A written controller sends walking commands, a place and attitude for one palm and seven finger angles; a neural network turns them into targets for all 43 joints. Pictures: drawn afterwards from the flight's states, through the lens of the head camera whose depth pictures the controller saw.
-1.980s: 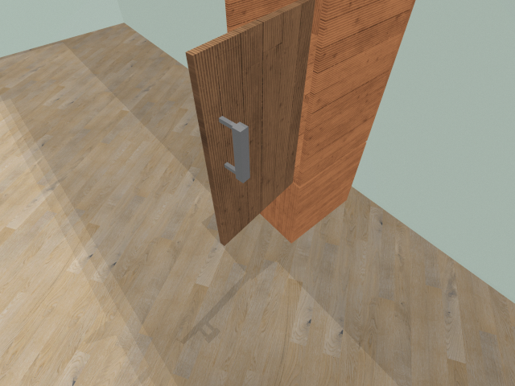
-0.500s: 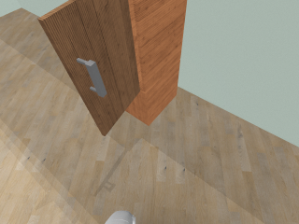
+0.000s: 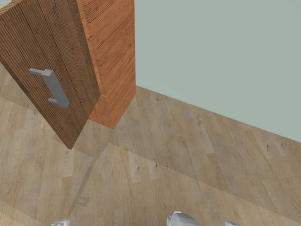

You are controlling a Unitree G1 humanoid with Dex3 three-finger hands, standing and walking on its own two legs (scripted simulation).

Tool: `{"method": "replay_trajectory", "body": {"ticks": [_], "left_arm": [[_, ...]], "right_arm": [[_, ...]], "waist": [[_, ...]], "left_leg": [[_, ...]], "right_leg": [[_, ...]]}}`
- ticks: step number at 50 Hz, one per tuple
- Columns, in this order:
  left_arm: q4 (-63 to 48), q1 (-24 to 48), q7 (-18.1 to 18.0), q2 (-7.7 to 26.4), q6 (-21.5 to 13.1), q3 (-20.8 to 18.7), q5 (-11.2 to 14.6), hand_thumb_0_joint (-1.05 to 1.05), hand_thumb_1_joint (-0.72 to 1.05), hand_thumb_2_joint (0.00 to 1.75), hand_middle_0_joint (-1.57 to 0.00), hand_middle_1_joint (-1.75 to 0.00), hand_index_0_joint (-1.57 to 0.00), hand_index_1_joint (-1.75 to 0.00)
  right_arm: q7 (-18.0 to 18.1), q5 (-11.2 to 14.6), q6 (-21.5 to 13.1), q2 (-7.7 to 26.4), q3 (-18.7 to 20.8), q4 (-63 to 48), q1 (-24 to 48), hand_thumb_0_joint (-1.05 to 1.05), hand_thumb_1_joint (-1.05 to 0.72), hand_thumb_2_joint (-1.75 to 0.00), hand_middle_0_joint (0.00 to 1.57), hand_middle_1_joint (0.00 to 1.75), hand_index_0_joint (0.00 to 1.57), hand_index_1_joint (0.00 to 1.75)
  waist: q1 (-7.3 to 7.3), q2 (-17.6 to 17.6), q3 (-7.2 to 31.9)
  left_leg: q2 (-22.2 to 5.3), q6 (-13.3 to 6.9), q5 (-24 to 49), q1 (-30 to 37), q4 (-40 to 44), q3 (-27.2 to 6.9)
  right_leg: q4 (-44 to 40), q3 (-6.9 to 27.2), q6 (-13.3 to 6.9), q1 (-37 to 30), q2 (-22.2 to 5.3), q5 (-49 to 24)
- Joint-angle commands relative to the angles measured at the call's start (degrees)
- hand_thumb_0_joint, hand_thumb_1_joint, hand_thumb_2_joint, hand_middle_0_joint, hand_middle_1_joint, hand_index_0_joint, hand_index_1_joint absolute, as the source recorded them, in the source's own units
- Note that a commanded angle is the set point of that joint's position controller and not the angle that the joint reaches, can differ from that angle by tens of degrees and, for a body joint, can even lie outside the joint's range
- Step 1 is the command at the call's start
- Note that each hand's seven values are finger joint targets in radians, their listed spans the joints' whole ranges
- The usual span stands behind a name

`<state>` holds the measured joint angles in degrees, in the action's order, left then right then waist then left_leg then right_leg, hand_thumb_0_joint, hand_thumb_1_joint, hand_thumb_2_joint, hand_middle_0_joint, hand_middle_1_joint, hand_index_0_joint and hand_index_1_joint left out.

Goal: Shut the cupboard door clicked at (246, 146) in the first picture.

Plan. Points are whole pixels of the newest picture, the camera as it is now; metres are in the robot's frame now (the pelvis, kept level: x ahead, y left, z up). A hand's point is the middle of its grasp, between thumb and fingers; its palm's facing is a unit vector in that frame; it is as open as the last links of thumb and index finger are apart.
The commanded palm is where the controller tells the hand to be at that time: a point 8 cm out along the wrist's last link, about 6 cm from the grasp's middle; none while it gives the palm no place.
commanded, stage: walk around to get in front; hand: left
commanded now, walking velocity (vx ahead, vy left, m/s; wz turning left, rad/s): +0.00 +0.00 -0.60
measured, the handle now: (50, 88) +0.45 +0.36 +0.03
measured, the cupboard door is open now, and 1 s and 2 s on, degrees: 99 99 99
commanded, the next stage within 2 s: none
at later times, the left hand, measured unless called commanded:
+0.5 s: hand (109, 206) +0.18 +0.14 -0.17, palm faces -0.31 -0.93 -0.19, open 7.4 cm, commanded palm none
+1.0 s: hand (130, 198) +0.21 +0.08 -0.18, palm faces -0.57 -0.80 -0.21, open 7.4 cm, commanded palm none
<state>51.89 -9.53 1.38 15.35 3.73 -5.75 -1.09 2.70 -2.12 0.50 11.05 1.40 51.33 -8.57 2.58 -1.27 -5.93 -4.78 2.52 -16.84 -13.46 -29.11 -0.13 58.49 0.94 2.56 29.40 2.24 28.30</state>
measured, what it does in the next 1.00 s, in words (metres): steps on the spot, turning right: right foot, then left foot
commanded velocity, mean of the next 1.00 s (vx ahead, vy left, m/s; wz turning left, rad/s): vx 0.00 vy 0.00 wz -0.60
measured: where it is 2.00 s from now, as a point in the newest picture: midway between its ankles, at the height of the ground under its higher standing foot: outside the picture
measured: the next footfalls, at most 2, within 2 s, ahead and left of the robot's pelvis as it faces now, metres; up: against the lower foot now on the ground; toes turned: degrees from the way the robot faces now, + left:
right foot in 0.14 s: +0.05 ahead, -0.16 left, +0.00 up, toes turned -8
left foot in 0.36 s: +0.08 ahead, +0.10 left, +0.00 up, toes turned -11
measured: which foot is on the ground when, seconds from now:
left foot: down 0.00-0.12, up 0.14-0.34, down 0.36-0.62, up 0.64-0.92, down 0.94-1.00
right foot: up 0.00-0.12, down 0.14-0.36, up 0.38-0.62, down 0.64-0.94, up 0.96-1.00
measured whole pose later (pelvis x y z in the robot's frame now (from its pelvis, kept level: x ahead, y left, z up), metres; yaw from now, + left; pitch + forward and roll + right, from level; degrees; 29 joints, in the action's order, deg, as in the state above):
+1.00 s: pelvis +0.03 -0.03 -0.01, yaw -38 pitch +2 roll -1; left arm 52.2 -10.2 0.7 13.5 4.2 -4.3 -0.9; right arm 1.8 -1.4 0.1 12.0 2.0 50.1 -9.3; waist 0.5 -1.4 -4.5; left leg -3.4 0.4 -16.8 -18.9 -34.5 3.3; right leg 46.4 5.0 0.8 23.4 3.8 27.0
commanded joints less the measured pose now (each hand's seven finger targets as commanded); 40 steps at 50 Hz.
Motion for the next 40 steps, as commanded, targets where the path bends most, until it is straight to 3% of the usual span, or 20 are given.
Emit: {"method": "replay_trajectory", "body": {"ticks": [1, 4, 5, 6, 7, 8, 11, 15, 16, 17, 18, 20, 23, 27, 29, 30, 31, 32, 35, 40], "left_arm": [[-5.34, 0.82, 1.31, 2.09, -1.61, -0.13, -0.14, 0.0, 0.9, 0.9, -0.2, -0.3, -0.2, -0.3], [-4.11, -2.64, 1.41, 3.18, -1.9, -0.54, 0.08, 0.0, 0.9, 0.9, -0.2, -0.3, -0.2, -0.3], [-3.14, -6.49, 1.06, 6.44, -2.42, -1.22, -0.15, 0.0, 0.9, 0.9, -0.2, -0.3, -0.2, -0.3], [-2.77, -8.91, -0.11, 14.31, -3.15, -2.6, -0.83, 0.0, 0.9, 0.9, -0.2, -0.3, -0.2, -0.3], [-2.05, -12.23, -0.96, 16.58, -2.83, -2.59, 0.0, 0.0, 0.9, 0.9, -0.2, -0.3, -0.2, -0.3], [-3.23, -7.64, -1.2, 15.06, -2.16, -2.42, -0.26, 0.0, 0.9, 0.9, -0.2, -0.3, -0.2, -0.3], [-5.24, 1.08, -2.35, 10.06, -1.86, -1.37, -0.95, 0.0, 0.9, 0.9, -0.2, -0.3, -0.2, -0.3], [-5.06, 2.83, -1.65, 9.85, -1.43, -1.01, -0.26, 0.0, 0.9, 0.9, -0.2, -0.3, -0.2, -0.3], [-5.41, 3.47, -1.4, 8.01, -1.05, -0.47, 0.1, 0.0, 0.9, 0.9, -0.2, -0.3, -0.2, -0.3], [-6.86, 2.88, -0.78, 3.89, -0.64, 0.35, 0.7, 0.0, 0.9, 0.9, -0.2, -0.3, -0.2, -0.3], [-8.04, 4.79, -0.29, 4.22, -0.85, 0.35, 0.37, 0.0, 0.9, 0.9, -0.2, -0.3, -0.2, -0.3], [-6.33, 5.13, 0.52, 4.64, -1.17, -0.58, -0.48, 0.0, 0.9, 0.9, -0.2, -0.3, -0.2, -0.3], [-5.76, 4.72, 1.23, 1.79, -0.88, 0.39, 0.04, 0.0, 0.9, 0.9, -0.2, -0.3, -0.2, -0.3], [-6.06, 5.82, 1.19, 0.82, -1.85, 0.86, 0.17, 0.0, 0.9, 0.9, -0.2, -0.3, -0.2, -0.3], [-5.11, 2.16, 0.94, 1.98, -2.26, 0.46, 0.18, 0.0, 0.9, 0.9, -0.2, -0.3, -0.2, -0.3], [-3.87, -2.09, 0.54, 4.85, -2.67, -0.19, -0.05, 0.0, 0.9, 0.9, -0.2, -0.3, -0.2, -0.3], [-2.73, -5.92, -0.54, 11.72, -3.27, -1.62, -0.76, 0.0, 0.9, 0.9, -0.2, -0.3, -0.2, -0.3], [-1.65, -9.57, -1.3, 14.49, -3.07, -2.02, 0.2, 0.0, 0.9, 0.9, -0.2, -0.3, -0.2, -0.3], [-2.94, -3.08, -2.69, 9.02, -2.86, -1.31, 0.06, 0.0, 0.9, 0.9, -0.2, -0.3, -0.2, -0.3], [-5.14, 1.69, -2.1, 9.28, -2.2, -1.19, -0.65, 0.0, 0.9, 0.9, -0.2, -0.3, -0.2, -0.3]], "right_arm": [[0.32, -0.3, -0.41, 13.42, 3.77, -3.39, -2.7, 0.0, -0.9, -0.9, 0.2, 0.3, 0.2, 0.3], [-0.27, 0.28, 0.2, 14.62, 4.21, -3.37, -2.71, 0.0, -0.9, -0.9, 0.2, 0.3, 0.2, 0.3], [-0.58, 0.67, 0.34, 13.24, 4.1, -4.0, -2.25, 0.0, -0.9, -0.9, 0.2, 0.3, 0.2, 0.3], [-1.12, 1.39, 0.45, 7.62, 2.92, -6.32, -2.47, 0.0, -0.9, -0.9, 0.2, 0.3, 0.2, 0.3], [-0.65, 1.65, 0.93, 9.49, 2.6, -7.32, 0.6, 0.0, -0.9, -0.9, 0.2, 0.3, 0.2, 0.3], [-0.94, 1.88, 0.8, 8.66, 2.9, -7.33, 1.43, 0.0, -0.9, -0.9, 0.2, 0.3, 0.2, 0.3], [-0.87, 1.65, 0.59, 8.58, 2.6, -4.48, -2.47, 0.0, -0.9, -0.9, 0.2, 0.3, 0.2, 0.3], [-0.71, 1.75, 0.19, 6.57, 1.96, -1.11, -9.49, 0.0, -0.9, -0.9, 0.2, 0.3, 0.2, 0.3], [-0.5, 1.55, -0.23, 8.73, 2.39, -0.84, -11.64, 0.0, -0.9, -0.9, 0.2, 0.3, 0.2, 0.3], [-0.25, 0.41, -0.91, 14.81, 3.46, -1.02, -12.6, 0.0, -0.9, -0.9, 0.2, 0.3, 0.2, 0.3], [0.33, -0.09, -1.13, 18.1, 3.93, -1.96, -12.74, 0.0, -0.9, -0.9, 0.2, 0.3, 0.2, 0.3], [0.1, -0.31, -1.76, 15.44, 3.22, -2.34, -8.67, 0.0, -0.9, -0.9, 0.2, 0.3, 0.2, 0.3], [0.09, -0.34, -1.45, 12.6, 2.68, -2.58, -6.08, 0.0, -0.9, -0.9, 0.2, 0.3, 0.2, 0.3], [-0.36, -0.06, -0.94, 13.95, 3.69, -0.55, -10.98, 0.0, -0.9, -0.9, 0.2, 0.3, 0.2, 0.3], [-0.7, 0.4, -0.61, 14.1, 4.01, -0.69, -9.83, 0.0, -0.9, -0.9, 0.2, 0.3, 0.2, 0.3], [-0.95, 0.9, -0.45, 13.17, 4.08, -1.46, -8.97, 0.0, -0.9, -0.9, 0.2, 0.3, 0.2, 0.3], [-1.3, 1.53, -0.24, 8.48, 3.28, -3.81, -7.53, 0.0, -0.9, -0.9, 0.2, 0.3, 0.2, 0.3], [-0.78, 1.72, 0.47, 7.97, 2.51, -5.64, -3.6, 0.0, -0.9, -0.9, 0.2, 0.3, 0.2, 0.3], [-0.24, 1.58, 0.89, 7.95, 2.73, -4.61, -1.55, 0.0, -0.9, -0.9, 0.2, 0.3, 0.2, 0.3], [-1.38, 1.54, 1.74, 5.73, 2.77, -3.25, -2.5, 0.0, -0.9, -0.9, 0.2, 0.3, 0.2, 0.3]], "waist": [[-2.88, 13.25, 7.39], [-1.13, 12.35, 6.35], [0.92, 5.37, 7.37], [1.58, -16.06, 9.47], [4.62, -14.36, 10.57], [2.01, -10.09, 7.79], [-2.41, -11.89, 10.7], [-5.16, -5.51, 10.19], [-6.16, -1.48, 10.02], [-6.16, 14.97, 8.26], [-6.36, 17.05, 6.83], [-3.62, 10.95, 4.87], [-2.89, 13.71, 5.85], [-5.38, 14.08, 9.36], [-3.25, 13.47, 9.07], [-1.36, 7.65, 10.5], [0.19, -10.87, 11.78], [3.06, -13.19, 11.0], [-0.56, -13.54, 10.08], [-3.01, -6.5, 6.63]], "left_leg": [[-11.97, -7.92, 29.17, 3.44, 3.2, -0.17], [-11.22, -5.01, 20.7, -2.72, -2.28, 2.07], [-8.19, -1.93, 12.4, -8.46, -11.39, 4.91], [1.28, 2.12, -15.37, -21.4, -27.72, 10.39], [0.26, 1.12, -22.61, -20.76, -36.01, 1.41], [-0.4, 0.79, -18.53, -20.74, -38.29, 0.02], [-0.85, 0.83, -13.9, -13.03, -29.56, 0.16], [3.16, 0.67, -1.15, 1.54, -4.59, 4.33], [-0.18, -0.66, -1.18, 7.12, 4.74, -0.02], [-14.46, -6.01, -4.82, 9.61, 14.39, -17.31], [-24.92, -12.21, -1.51, 4.15, 17.89, -25.95], [-20.2, -12.41, 12.95, 0.85, 13.49, -16.83], [-13.77, -8.8, 26.8, 3.51, 8.08, -0.39], [-14.39, -7.57, 33.12, 8.99, 3.25, 3.26], [-13.92, -4.74, 29.86, 5.45, -1.39, 5.77], [-11.76, -2.01, 23.06, -0.95, -8.32, 8.01], [-3.73, 1.78, -2.02, -16.37, -21.09, 13.56], [-0.65, 2.25, -21.82, -20.12, -31.17, 6.42], [-2.03, 2.32, -13.45, -22.91, -36.64, -0.45], [1.7, 1.98, -6.82, -9.67, -22.88, 3.09]], "right_leg": [[-11.83, -6.18, -0.24, -6.79, -0.94, -3.21], [-24.48, -7.65, -1.82, -17.72, -0.25, -13.22], [-31.71, -1.47, -3.76, -25.64, -4.77, -22.97], [-38.97, 24.34, -10.86, -32.24, -21.91, -38.05], [-39.55, 28.05, -16.84, -26.89, -26.36, -38.89], [-39.13, 25.91, -17.46, -21.53, -21.87, -27.23], [-35.28, 18.11, -14.11, -16.6, -16.02, -31.01], [-31.83, 16.97, -9.97, -8.73, -11.3, -25.61], [-28.35, 14.17, -6.9, -2.92, -7.68, -17.26], [-16.09, 6.34, -3.04, 6.32, 0.45, -3.39], [-2.03, 1.01, -1.17, 6.51, 0.55, 6.49], [9.49, 2.11, -0.69, 5.68, -2.38, 1.16], [0.65, -2.87, 0.14, 1.21, -3.65, -0.93], [-16.21, -7.35, -1.32, -6.63, -1.28, -3.12], [-27.91, -7.74, -2.41, -15.28, -1.12, -12.93], [-33.89, -3.62, -4.04, -24.98, -4.22, -24.16], [-37.26, 16.47, -9.58, -35.51, -19.53, -43.81], [-37.04, 21.53, -15.78, -31.43, -26.32, -57.54], [-33.3, 16.1, -15.09, -29.27, -17.67, -55.8], [-37.67, 15.64, -12.91, -13.13, -13.31, -29.76]]}}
